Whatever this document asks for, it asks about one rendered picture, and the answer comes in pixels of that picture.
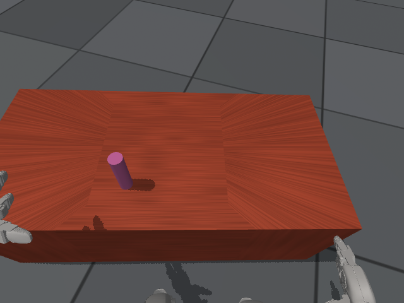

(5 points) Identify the left robot hand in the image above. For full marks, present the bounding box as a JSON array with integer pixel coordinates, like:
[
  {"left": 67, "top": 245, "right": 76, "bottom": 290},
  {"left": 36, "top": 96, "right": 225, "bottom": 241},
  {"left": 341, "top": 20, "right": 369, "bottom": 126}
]
[{"left": 0, "top": 171, "right": 33, "bottom": 244}]

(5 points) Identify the can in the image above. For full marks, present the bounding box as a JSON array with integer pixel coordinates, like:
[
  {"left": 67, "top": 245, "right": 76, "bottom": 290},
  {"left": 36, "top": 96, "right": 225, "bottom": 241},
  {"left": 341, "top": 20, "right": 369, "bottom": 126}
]
[{"left": 107, "top": 152, "right": 133, "bottom": 190}]

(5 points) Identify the right robot hand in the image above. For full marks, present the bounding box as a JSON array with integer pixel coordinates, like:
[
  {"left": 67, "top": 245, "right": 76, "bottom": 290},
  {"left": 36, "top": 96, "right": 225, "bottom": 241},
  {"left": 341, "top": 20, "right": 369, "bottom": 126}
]
[{"left": 325, "top": 235, "right": 376, "bottom": 303}]

